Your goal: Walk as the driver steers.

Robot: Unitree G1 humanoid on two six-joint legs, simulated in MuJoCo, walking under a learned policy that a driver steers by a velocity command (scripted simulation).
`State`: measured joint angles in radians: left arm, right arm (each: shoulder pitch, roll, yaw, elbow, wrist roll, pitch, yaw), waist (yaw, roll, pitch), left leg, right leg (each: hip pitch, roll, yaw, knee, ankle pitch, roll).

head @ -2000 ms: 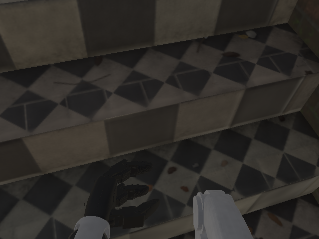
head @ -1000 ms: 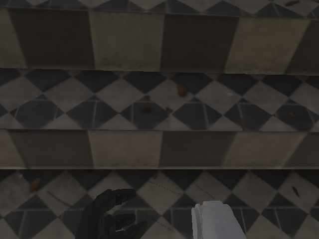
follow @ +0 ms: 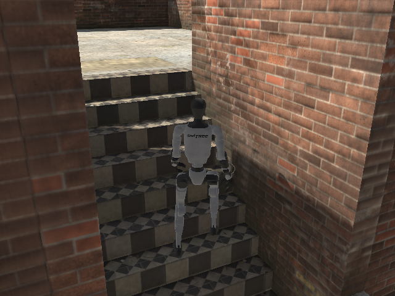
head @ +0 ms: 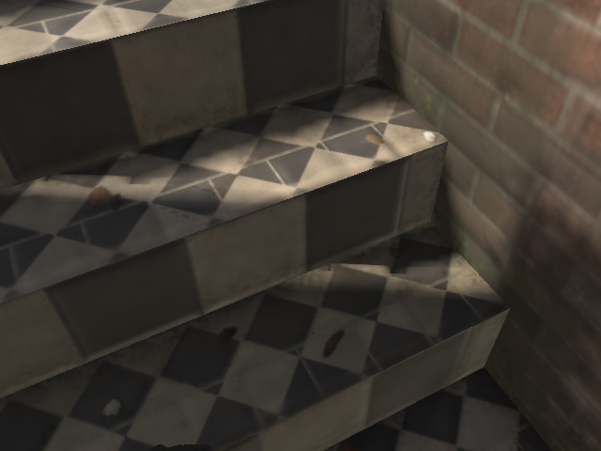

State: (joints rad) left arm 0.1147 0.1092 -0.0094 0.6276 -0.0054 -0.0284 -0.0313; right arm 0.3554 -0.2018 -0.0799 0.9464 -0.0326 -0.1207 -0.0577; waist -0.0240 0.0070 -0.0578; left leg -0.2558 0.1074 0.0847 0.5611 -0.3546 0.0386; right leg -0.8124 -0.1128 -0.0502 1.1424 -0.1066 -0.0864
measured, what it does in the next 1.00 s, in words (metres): climbs, turning left: right foot, then left foot 0.20 m higher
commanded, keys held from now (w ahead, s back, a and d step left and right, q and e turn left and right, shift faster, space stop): w+q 0.40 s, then q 0.60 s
